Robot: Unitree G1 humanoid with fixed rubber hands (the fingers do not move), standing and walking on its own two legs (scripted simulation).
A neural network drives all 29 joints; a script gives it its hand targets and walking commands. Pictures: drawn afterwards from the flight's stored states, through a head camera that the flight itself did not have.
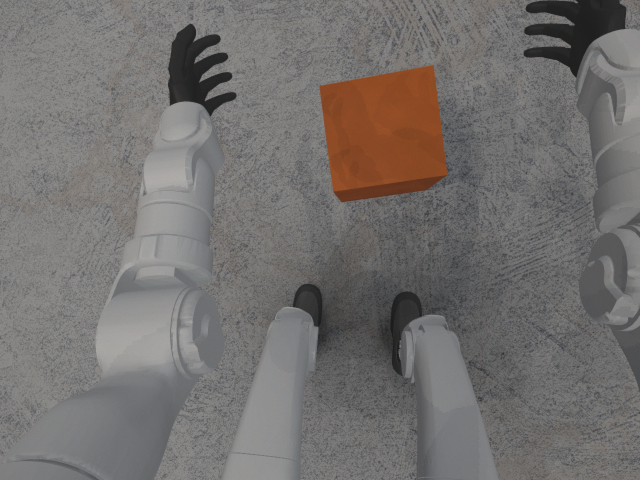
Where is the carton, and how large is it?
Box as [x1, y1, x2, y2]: [319, 65, 446, 201]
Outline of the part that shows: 433,65 319,86 333,191 341,201 423,190 428,188 446,175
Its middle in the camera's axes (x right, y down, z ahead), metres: +0.13 -0.21 +0.83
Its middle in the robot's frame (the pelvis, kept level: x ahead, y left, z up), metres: +0.55 -0.02 -0.54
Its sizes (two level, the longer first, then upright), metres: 0.210 0.200 0.250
